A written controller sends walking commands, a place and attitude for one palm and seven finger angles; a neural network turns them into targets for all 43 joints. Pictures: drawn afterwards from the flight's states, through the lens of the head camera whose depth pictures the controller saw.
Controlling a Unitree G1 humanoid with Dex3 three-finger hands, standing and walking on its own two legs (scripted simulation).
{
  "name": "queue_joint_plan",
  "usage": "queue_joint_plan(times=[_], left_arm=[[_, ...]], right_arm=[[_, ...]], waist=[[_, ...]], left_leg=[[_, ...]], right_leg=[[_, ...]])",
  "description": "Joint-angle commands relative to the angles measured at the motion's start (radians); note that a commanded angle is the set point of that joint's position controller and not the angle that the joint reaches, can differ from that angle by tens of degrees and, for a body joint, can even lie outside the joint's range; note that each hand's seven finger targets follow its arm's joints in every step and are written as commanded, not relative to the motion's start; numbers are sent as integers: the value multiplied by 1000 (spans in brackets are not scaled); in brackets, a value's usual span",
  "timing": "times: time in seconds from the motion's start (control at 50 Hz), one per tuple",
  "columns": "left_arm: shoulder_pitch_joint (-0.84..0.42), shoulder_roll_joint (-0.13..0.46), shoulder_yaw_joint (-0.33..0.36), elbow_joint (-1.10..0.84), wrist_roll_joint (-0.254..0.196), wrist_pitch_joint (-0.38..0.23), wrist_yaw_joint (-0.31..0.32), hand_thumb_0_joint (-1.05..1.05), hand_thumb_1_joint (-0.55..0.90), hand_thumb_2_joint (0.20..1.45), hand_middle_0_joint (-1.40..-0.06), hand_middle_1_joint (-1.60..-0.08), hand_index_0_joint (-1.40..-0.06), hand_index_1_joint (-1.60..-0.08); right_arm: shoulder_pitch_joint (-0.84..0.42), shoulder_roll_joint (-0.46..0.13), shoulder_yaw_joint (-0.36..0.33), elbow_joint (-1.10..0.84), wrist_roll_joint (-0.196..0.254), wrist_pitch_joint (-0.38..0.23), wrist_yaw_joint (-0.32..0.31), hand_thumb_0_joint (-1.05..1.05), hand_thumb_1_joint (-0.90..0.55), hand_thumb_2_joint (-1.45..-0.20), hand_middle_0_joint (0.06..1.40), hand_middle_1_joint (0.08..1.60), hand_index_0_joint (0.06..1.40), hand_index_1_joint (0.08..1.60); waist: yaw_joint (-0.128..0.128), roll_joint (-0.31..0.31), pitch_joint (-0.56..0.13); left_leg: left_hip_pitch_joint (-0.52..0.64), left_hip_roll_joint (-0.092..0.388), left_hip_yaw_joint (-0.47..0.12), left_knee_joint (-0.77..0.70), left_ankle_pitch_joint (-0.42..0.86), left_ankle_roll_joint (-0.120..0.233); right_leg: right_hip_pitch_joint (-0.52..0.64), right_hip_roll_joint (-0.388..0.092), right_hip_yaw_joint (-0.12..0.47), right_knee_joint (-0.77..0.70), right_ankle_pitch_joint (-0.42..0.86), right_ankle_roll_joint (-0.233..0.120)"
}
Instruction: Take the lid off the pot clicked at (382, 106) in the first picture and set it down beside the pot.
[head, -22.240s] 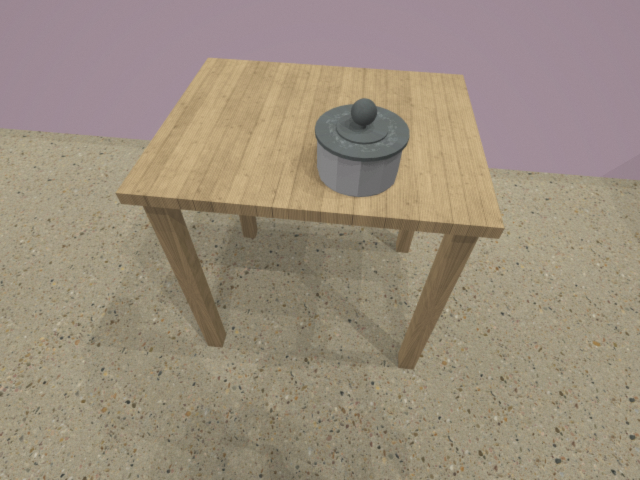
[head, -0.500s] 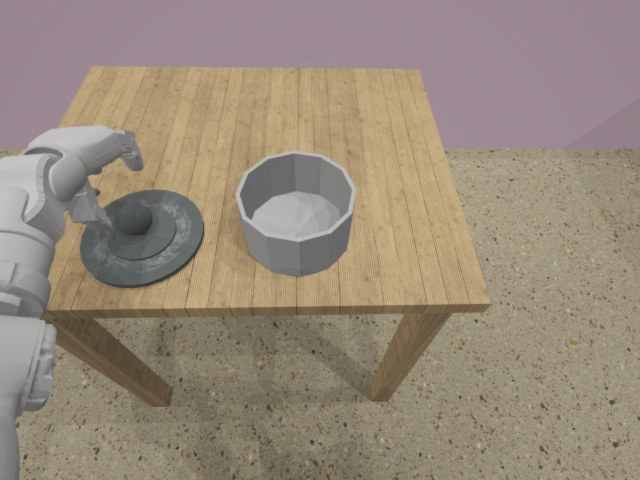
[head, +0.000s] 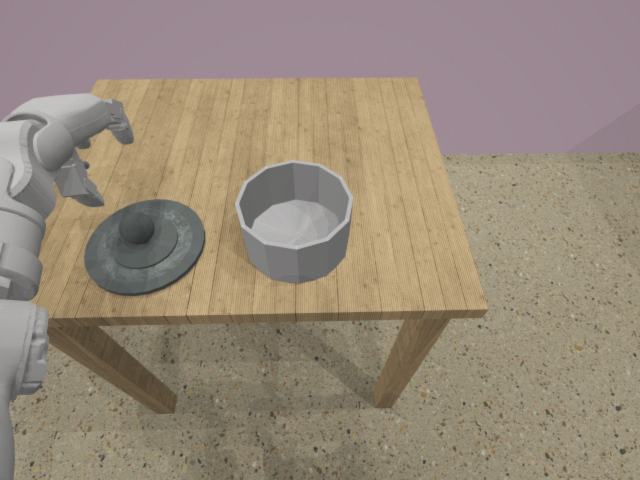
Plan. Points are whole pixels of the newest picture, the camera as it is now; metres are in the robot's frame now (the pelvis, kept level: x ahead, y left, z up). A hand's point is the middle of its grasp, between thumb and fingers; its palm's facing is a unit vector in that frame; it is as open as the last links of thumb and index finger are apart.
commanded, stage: raise the empty hand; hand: left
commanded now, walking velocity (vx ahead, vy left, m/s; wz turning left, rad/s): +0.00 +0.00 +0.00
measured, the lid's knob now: (137, 228) +0.47 +0.27 +0.01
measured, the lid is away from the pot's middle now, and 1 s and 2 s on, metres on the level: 0.24 0.24 0.24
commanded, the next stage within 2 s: draw the hand back to the body in 0.18 s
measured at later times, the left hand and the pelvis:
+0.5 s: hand (86, 166) +0.44 +0.27 +0.15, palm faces -0.30 -0.03 -0.95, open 11.0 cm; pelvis +0.00 +0.00 +0.00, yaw +0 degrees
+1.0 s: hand (105, 178) +0.39 +0.22 +0.18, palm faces +0.28 -0.90 -0.33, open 11.0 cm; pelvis +0.00 -0.02 +0.01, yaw -1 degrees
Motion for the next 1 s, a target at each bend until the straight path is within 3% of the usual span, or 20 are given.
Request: queue_joint_plan(times=[0.0, 0.06, 0.12, 0.18, 0.22, 0.24, 0.3, 0.36, 0.44, 0.48, 0.54, 0.6, 0.68, 0.74, 0.76, 0.8, 0.84, 0.88, 0.92, 0.98], left_arm=[[-570, 283, 76, -279, 0, 13, 22, 0, -19, 662, -354, -850, -354, -850], [-510, 341, 135, -234, -4, 17, 17, 0, -19, 662, -354, -850, -354, -850], [-405, 252, 51, -45, -14, 37, -6, 0, -19, 662, -354, -850, -354, -850], [-603, 277, 46, -262, 3, 28, -8, 0, -19, 662, -354, -850, -354, -850], [-606, 333, 98, -279, 5, 19, -4, 0, -19, 662, -354, -850, -354, -850], [-580, 332, 103, -270, -4, 13, -3, 0, -19, 662, -354, -850, -354, -850], [-427, 298, 97, -139, -13, 13, -8, 0, -19, 662, -354, -850, -354, -850], [-459, 250, 61, -331, -9, 13, -3, 0, -19, 662, -354, -850, -354, -850], [-313, 368, 204, -402, -41, 15, 7, 0, -19, 662, -354, -850, -354, -850], [-254, 327, 174, -356, -48, 30, 5, 0, -19, 662, -354, -850, -354, -850], [-274, 275, 129, -472, -54, 51, 3, 0, -19, 662, -354, -850, -354, -850], [-231, 321, 188, -537, -52, 56, 7, 0, -19, 662, -354, -850, -354, -850], [-148, 288, 170, -488, -68, 70, -2, 0, -19, 662, -354, -850, -354, -850], [-154, 291, 171, -613, -77, 67, -2, 0, -19, 662, -354, -850, -354, -850], [-206, -47, 261, -695, -693, -24, 163, 0, -19, 662, -354, -850, -354, -850], [41, -44, 294, -609, -825, -44, 306, 0, -19, 662, -354, -850, -354, -850], [64, 31, 391, -595, -901, -47, 384, 0, -19, 662, -354, -850, -354, -850], [-25, 47, 422, -724, -932, -69, 432, 0, 4, 668, -350, -836, -350, -836], [32, 65, 481, -819, -944, -81, 468, 0, 50, 680, -343, -808, -343, -808], [151, -14, 461, -860, -969, -82, 487, 0, 119, 698, -331, -767, -331, -767]], right_arm=[[7, -151, -60, -98, -8, -28, -6, 0, -900, -900, 200, 300, 200, 300], [16, -154, -57, -92, -12, -33, -5, 0, -900, -900, 200, 300, 200, 300], [4, -160, -43, -85, 2, -26, -5, 0, -900, -900, 200, 300, 200, 300], [-14, -156, -54, -101, -2, -20, -5, 0, -900, -900, 200, 300, 200, 300], [0, -154, -55, -97, -8, -26, -11, 0, -900, -900, 200, 300, 200, 300], [4, -155, -56, -100, -10, -30, -10, 0, -900, -900, 200, 300, 200, 300], [-4, -153, -47, -100, -4, -23, -6, 0, -900, -900, 200, 300, 200, 300], [-43, -145, -54, -124, -5, -16, 10, 0, -900, -900, 200, 300, 200, 300], [-44, -150, -52, -146, -8, -26, 17, 0, -900, -900, 200, 300, 200, 300], [-62, -145, -42, -144, -4, -25, 19, 0, -900, -900, 200, 300, 200, 300], [-95, -145, -47, -164, 0, -27, 23, 0, -900, -900, 200, 300, 200, 300], [-103, -135, -46, -170, -6, -35, 21, 0, -900, -900, 200, 300, 200, 300], [-124, -136, -37, -170, -1, -34, 18, 0, -900, -900, 200, 300, 200, 300], [-156, -135, -38, -191, -2, -37, 17, 0, -900, -900, 200, 300, 200, 300], [-2, -41, -29, -234, -2, -103, -8, 0, -900, -900, 200, 300, 200, 300], [-74, -85, -13, -207, -12, -149, -35, 0, -900, -900, 200, 300, 200, 300], [-82, -113, -10, -160, -22, -166, -52, 0, -900, -900, 200, 300, 200, 300], [-101, -107, -7, -152, -30, -197, -58, 0, -900, -900, 200, 300, 200, 300], [-107, -95, -7, -144, -41, -232, -54, 0, -900, -900, 200, 300, 200, 300], [-111, -87, -9, -131, -49, -262, -42, 0, -900, -900, 200, 300, 200, 300]], waist=[[-12, 70, -435], [-4, 49, -426], [-8, -50, -292], [-13, 40, -413], [-11, 77, -451], [-12, 83, -448], [5, -3, -360], [5, 88, -416], [34, 65, -452], [36, 10, -373], [31, 37, -378], [42, 36, -410], [42, -16, -323], [42, 47, -361], [-2, -15, -280], [40, -62, -227], [52, -111, -191], [56, 3, -216], [75, 148, -263], [79, 123, -217]], left_leg=[[319, 26, -58, -17, 507, -2], [315, 27, -67, -9, 571, -4], [185, 21, -29, -30, 393, -3], [275, 20, -44, -25, 449, 4], [325, 21, -59, -14, 524, 2], [335, 23, -65, -7, 568, 1], [229, 20, -42, -23, 459, 0], [315, 29, -60, -15, 549, -8], [339, 30, -80, -13, 665, -4], [276, 31, -62, -31, 569, -5], [297, 30, -61, -38, 550, -3], [326, 25, -68, -35, 566, 0], [265, 21, -54, -54, 436, -1], [292, 19, -58, -50, 453, -1], [449, 83, -51, -62, 337, -32], [445, 111, -90, -113, 211, -34], [348, 93, -49, -125, 171, -30], [355, 80, -38, -125, 229, -39], [410, 78, -40, -105, 358, -53], [380, 82, -38, -102, 421, -57]], right_leg=[[99, 46, -26, -6, 297, -72], [118, 48, -26, -5, 330, -71], [109, 45, -35, -11, 296, -65], [128, 42, -22, -8, 312, -69], [118, 47, -23, -6, 323, -70], [105, 48, -26, -7, 332, -72], [126, 43, -33, -3, 310, -68], [105, 43, -27, -2, 305, -72], [157, 44, -29, -2, 350, -72], [165, 41, -35, -7, 330, -65], [162, 36, -31, -18, 318, -69], [188, 38, -28, -17, 327, -67], [178, 36, -35, -28, 278, -67], [196, 31, -30, -25, 290, -73], [100, 29, -52, -30, 174, -85], [105, 25, -28, -56, 99, -82], [174, 22, -20, -63, 127, -76], [211, 15, -15, -57, 173, -76], [244, 13, -13, -47, 237, -80], [265, 16, -23, -41, 287, -76]])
